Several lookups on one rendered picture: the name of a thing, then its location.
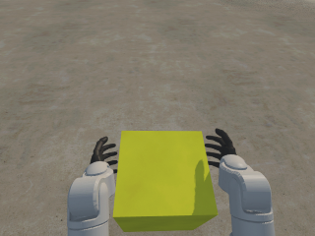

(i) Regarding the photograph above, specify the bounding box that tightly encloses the carton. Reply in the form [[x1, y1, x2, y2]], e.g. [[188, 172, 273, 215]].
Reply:
[[112, 131, 219, 232]]

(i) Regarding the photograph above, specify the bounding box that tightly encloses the robot left forearm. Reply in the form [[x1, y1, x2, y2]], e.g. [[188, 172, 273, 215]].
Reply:
[[67, 161, 116, 236]]

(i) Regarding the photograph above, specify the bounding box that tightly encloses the robot right forearm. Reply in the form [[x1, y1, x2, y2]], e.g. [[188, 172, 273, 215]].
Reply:
[[218, 154, 276, 236]]

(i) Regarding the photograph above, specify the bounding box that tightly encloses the left robot hand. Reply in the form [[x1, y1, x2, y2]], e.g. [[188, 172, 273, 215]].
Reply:
[[90, 136, 118, 174]]

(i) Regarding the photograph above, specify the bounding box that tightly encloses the right robot hand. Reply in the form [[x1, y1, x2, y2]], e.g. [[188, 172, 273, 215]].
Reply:
[[205, 128, 237, 168]]

